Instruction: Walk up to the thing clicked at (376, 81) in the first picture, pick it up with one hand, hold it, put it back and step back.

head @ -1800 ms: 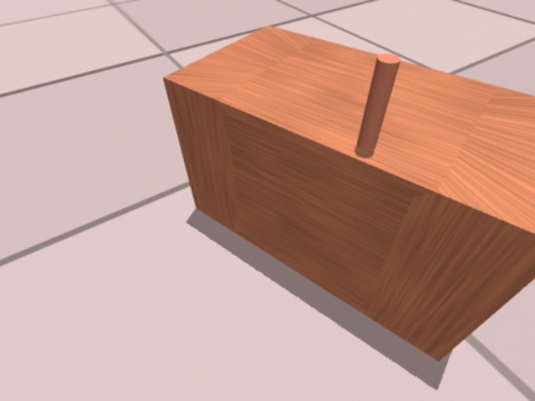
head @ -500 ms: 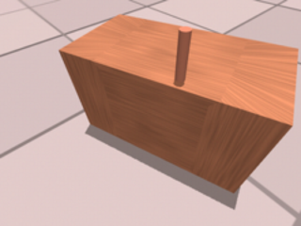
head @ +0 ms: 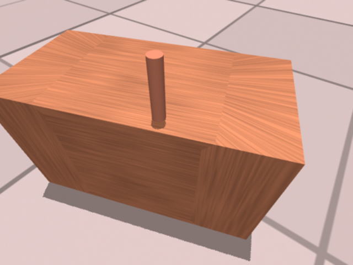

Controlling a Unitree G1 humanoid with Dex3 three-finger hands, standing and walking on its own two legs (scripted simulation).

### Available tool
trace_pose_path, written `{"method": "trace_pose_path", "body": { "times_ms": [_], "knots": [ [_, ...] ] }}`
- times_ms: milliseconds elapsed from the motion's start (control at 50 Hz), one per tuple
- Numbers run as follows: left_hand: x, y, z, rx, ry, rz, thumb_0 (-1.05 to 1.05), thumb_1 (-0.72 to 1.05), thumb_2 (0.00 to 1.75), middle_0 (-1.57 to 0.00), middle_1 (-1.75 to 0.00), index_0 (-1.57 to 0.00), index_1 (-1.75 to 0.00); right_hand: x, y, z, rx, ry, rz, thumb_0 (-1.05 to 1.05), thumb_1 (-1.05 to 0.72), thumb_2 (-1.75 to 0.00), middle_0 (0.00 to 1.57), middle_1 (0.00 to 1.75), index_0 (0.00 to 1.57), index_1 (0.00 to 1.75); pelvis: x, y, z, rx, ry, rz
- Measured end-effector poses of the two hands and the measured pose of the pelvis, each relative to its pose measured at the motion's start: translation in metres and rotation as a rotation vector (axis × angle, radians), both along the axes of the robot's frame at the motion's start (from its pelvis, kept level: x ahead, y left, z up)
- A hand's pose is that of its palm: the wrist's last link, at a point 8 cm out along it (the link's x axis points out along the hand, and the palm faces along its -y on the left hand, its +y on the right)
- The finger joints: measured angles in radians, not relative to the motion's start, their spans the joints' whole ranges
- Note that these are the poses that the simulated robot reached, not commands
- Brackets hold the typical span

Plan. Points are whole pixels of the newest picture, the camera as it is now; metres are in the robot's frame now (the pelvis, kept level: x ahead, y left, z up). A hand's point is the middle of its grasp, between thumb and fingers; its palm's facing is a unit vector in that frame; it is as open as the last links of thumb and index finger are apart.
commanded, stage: walk up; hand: left
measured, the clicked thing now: (157, 89) +0.62 +0.10 +0.06
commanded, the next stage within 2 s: none
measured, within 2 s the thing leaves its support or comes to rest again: neither
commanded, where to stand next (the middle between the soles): +0.20 +0.01 m, yaw -16 degrees
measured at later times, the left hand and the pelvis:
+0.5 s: hand (113, 205) +0.33 +0.21 -0.13, palm faces -0.26 -0.88 -0.41, open 7.4 cm; pelvis +0.14 -0.01 -0.01, yaw -11 degrees
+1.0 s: hand (95, 225) +0.28 +0.26 -0.16, palm faces -0.25 -0.91 -0.34, open 7.4 cm; pelvis +0.14 +0.02 +0.00, yaw -15 degrees
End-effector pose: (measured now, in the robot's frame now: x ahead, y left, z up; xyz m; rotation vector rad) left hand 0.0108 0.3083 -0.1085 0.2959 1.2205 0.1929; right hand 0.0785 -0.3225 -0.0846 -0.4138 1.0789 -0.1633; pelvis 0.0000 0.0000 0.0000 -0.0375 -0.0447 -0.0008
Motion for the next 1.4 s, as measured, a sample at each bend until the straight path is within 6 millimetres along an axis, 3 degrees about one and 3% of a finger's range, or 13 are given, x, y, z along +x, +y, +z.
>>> {"method": "trace_pose_path", "body": {
  "times_ms": [80, 240, 360, 420, 480, 580, 680, 760, 860, 1020, 1140, 1220, 1400],
  "knots": [
    [0.067, 0.019, -0.009, 0.025, -0.020, -0.091, 0.00, 0.90, 0.89, -0.20, -0.30, -0.21, -0.30, -0.006, 0.008, 0.002, -0.032, -0.028, -0.088, 0.01, -0.91, -0.90, 0.20, 0.30, 0.21, 0.30, 0.028, 0.015, -0.006, 0.032, -0.005, -0.045],
    [0.193, 0.022, 0.025, 0.038, -0.120, -0.223, 0.00, 0.90, 0.90, -0.20, -0.30, -0.20, -0.30, -0.025, 0.024, 0.017, -0.004, 0.071, -0.223, 0.01, -0.91, -0.90, 0.20, 0.30, 0.21, 0.30, 0.081, 0.019, 0.017, 0.036, -0.002, -0.094],
    [0.268, -0.004, 0.033, 0.057, -0.159, -0.304, 0.00, 0.91, 0.90, -0.20, -0.30, -0.20, -0.30, -0.019, 0.022, -0.001, 0.028, 0.145, -0.274, 0.01, -0.90, -0.90, 0.20, 0.30, 0.21, 0.30, 0.112, 0.010, 0.012, 0.051, -0.003, -0.136],
    [0.298, -0.026, 0.027, 0.068, -0.179, -0.338, 0.00, 0.90, 0.90, -0.20, -0.30, -0.20, -0.30, -0.007, 0.013, -0.023, 0.054, 0.156, -0.302, 0.01, -0.90, -0.90, 0.20, 0.30, 0.21, 0.30, 0.129, -0.001, -0.001, 0.066, -0.004, -0.150],
    [0.316, -0.048, 0.021, 0.062, -0.201, -0.350, 0.00, 0.90, 0.90, -0.20, -0.30, -0.20, -0.30, 0.015, 0.007, -0.042, 0.079, 0.151, -0.322, 0.01, -0.91, -0.90, 0.20, 0.30, 0.21, 0.30, 0.135, -0.008, -0.008, 0.039, -0.014, -0.175],
    [0.321, -0.070, 0.022, 0.034, -0.206, -0.341, 0.00, 0.90, 0.89, -0.20, -0.30, -0.21, -0.30, 0.052, 0.007, -0.043, 0.104, 0.106, -0.299, 0.01, -0.91, -0.90, 0.20, 0.30, 0.21, 0.30, 0.140, -0.012, -0.003, 0.064, -0.016, -0.198],
    [0.317, -0.069, 0.017, 0.023, -0.194, -0.335, 0.00, 0.90, 0.89, -0.20, -0.30, -0.21, -0.30, 0.067, 0.001, -0.038, 0.073, 0.077, -0.285, 0.01, -0.91, -0.90, 0.20, 0.30, 0.21, 0.30, 0.145, -0.009, -0.004, 0.059, -0.007, -0.216],
    [0.313, -0.053, 0.006, 0.016, -0.179, -0.317, 0.00, 0.90, 0.89, -0.20, -0.30, -0.21, -0.31, 0.064, -0.002, -0.031, 0.019, 0.082, -0.294, 0.00, -0.91, -0.90, 0.20, 0.30, 0.21, 0.30, 0.144, -0.001, -0.009, 0.049, -0.004, -0.219],
    [0.304, -0.025, -0.015, 0.005, -0.136, -0.276, 0.00, 0.90, 0.89, -0.20, -0.30, -0.21, -0.30, 0.047, 0.006, -0.018, -0.045, 0.098, -0.313, 0.00, -0.91, -0.90, 0.20, 0.30, 0.21, 0.30, 0.139, 0.013, -0.014, 0.070, -0.012, -0.236],
    [0.272, -0.001, -0.013, 0.015, -0.012, -0.265, 0.00, 0.90, 0.90, -0.20, -0.30, -0.21, -0.30, 0.032, 0.013, 0.007, -0.064, 0.095, -0.337, 0.01, -0.91, -0.90, 0.20, 0.30, 0.21, 0.30, 0.135, 0.017, 0.003, 0.019, 0.013, -0.261],
    [0.256, -0.005, -0.011, 0.061, 0.025, -0.293, 0.00, 0.90, 0.90, -0.20, -0.30, -0.20, -0.30, 0.037, 0.003, -0.011, -0.030, 0.057, -0.334, 0.01, -0.90, -0.90, 0.20, 0.30, 0.21, 0.30, 0.129, 0.012, -0.004, 0.000, 0.003, -0.296],
    [0.251, -0.012, -0.002, 0.069, -0.001, -0.309, 0.00, 0.90, 0.90, -0.20, -0.30, -0.21, -0.30, 0.040, 0.009, -0.022, 0.022, 0.039, -0.357, 0.01, -0.91, -0.90, 0.20, 0.30, 0.21, 0.30, 0.128, 0.011, -0.003, 0.005, -0.008, -0.302],
    [0.278, -0.027, 0.014, 0.058, -0.094, -0.334, 0.00, 0.90, 0.89, -0.20, -0.30, -0.21, -0.30, 0.036, 0.030, -0.031, 0.117, 0.029, -0.374, 0.01, -0.91, -0.90, 0.20, 0.30, 0.21, 0.30, 0.126, 0.009, 0.005, 0.031, -0.020, -0.303]
  ]
}}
